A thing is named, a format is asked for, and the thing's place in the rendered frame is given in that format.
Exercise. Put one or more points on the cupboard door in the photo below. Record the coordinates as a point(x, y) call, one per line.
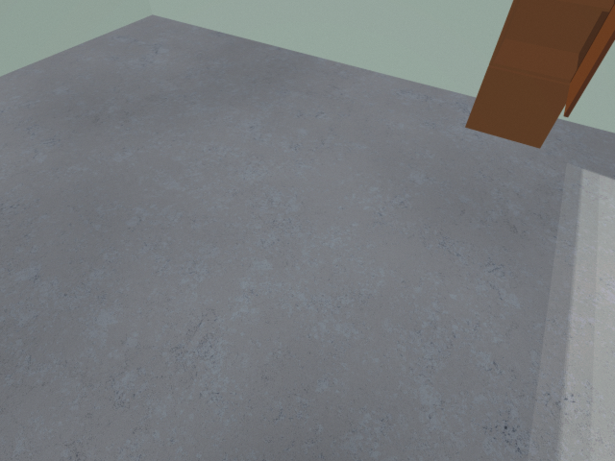
point(591, 61)

